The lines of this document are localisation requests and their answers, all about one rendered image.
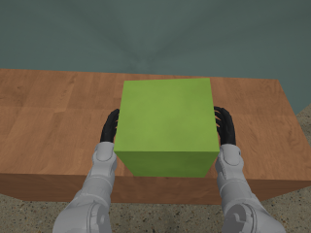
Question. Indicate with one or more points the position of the right robot upper arm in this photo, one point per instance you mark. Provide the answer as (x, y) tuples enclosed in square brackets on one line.
[(244, 218)]

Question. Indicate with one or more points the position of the robot right hand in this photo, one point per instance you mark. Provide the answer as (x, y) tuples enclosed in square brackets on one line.
[(226, 130)]

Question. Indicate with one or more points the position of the left robot upper arm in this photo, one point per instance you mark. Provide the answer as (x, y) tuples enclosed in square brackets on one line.
[(88, 218)]

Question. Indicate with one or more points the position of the right robot forearm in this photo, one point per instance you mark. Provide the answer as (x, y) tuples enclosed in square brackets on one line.
[(232, 185)]

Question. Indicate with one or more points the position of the carton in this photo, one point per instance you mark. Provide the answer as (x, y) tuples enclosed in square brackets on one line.
[(167, 128)]

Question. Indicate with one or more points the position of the pedestal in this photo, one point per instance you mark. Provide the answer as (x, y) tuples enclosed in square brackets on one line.
[(51, 122)]

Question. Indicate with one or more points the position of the robot left hand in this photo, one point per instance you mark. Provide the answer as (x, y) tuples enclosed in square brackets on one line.
[(109, 129)]

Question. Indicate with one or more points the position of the left robot forearm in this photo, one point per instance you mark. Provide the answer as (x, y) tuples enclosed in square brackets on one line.
[(99, 182)]

